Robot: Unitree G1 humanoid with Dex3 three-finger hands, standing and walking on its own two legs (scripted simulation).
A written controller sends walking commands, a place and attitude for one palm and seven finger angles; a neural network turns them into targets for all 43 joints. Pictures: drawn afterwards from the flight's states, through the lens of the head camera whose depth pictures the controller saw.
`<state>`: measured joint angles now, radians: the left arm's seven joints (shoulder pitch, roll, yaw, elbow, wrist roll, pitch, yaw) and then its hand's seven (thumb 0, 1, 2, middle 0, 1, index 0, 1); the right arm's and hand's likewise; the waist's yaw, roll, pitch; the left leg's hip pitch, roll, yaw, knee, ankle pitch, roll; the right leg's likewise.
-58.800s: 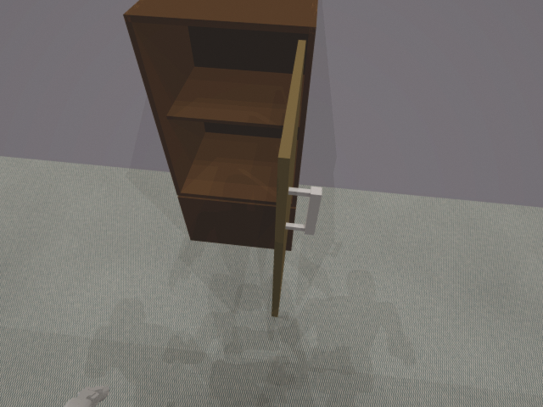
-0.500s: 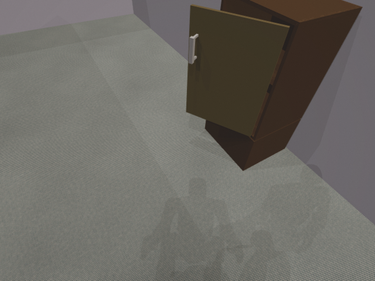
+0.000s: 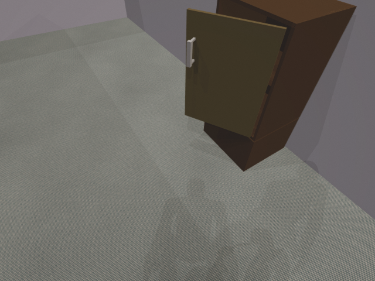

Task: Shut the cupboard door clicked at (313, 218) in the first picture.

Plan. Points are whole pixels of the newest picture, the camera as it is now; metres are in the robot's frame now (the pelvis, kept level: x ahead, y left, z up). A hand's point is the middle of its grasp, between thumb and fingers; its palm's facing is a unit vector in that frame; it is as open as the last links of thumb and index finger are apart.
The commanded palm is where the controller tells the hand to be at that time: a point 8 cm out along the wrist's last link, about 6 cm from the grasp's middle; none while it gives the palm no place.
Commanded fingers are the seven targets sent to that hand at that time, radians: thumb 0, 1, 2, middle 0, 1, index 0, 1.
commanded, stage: let the arm hang, fingers relaxed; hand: left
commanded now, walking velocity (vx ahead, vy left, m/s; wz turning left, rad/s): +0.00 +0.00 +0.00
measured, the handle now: (191, 52) +1.06 +0.03 -0.02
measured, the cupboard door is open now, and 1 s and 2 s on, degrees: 30 30 30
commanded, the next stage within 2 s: look to check the result in 0.12 s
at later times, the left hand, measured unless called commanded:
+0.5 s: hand out of the picture -0.02 +0.16 -0.18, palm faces +0.02 -0.98 -0.18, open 7.3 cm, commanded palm none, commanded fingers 0.00 0.90 0.90 -0.20 -0.30 -0.20 -0.30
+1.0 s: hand out of the picture +0.01 +0.16 -0.18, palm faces +0.05 -0.98 -0.19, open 7.3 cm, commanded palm none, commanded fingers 0.00 0.90 0.90 -0.20 -0.30 -0.20 -0.30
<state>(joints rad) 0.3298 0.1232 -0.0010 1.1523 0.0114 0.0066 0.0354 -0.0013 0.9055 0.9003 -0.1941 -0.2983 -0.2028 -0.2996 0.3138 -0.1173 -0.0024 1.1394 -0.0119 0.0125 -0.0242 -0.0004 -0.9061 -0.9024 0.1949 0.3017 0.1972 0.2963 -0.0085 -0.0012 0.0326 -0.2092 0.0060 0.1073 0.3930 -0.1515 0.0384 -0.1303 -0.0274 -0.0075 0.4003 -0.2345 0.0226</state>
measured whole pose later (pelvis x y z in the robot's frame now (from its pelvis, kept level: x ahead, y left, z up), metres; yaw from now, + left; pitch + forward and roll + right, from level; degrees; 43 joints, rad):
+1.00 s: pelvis +0.02 -0.01 +0.00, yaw +1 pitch -2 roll +0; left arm 0.29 0.13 0.02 1.12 0.01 0.00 0.04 0.00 0.90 0.90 -0.19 -0.30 -0.20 -0.30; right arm 0.28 -0.13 -0.02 1.12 -0.01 0.02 -0.02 0.00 -0.91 -0.90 0.19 0.30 0.20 0.30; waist -0.02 0.00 0.06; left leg -0.23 0.01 0.08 0.45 -0.20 0.03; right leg -0.13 -0.03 -0.03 0.45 -0.29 0.01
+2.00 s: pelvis +0.19 -0.01 +0.00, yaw +39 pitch +1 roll +2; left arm 0.41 0.16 0.04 0.99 0.03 -0.06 0.02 0.00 0.90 0.90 -0.20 -0.30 -0.20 -0.30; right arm 0.12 -0.27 -0.07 0.92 -0.03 0.05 0.05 0.00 -0.91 -0.90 0.19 0.30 0.19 0.30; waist 0.01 0.01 0.10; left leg -0.66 0.06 0.07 1.00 -0.22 -0.01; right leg 0.02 -0.08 -0.26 0.34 -0.37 0.00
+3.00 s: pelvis +0.39 +0.20 -0.01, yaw +32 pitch +1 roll +0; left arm 0.25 0.19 0.07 0.93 0.03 0.04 0.01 0.00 0.90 0.90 -0.20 -0.30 -0.21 -0.30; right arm 0.13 -0.19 -0.05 0.91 -0.01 0.04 -0.02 0.00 -0.91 -0.90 0.19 0.30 0.20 0.30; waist 0.02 -0.02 0.09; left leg -0.45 0.05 -0.02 0.86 -0.41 -0.07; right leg -0.27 0.06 0.10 0.50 -0.23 -0.02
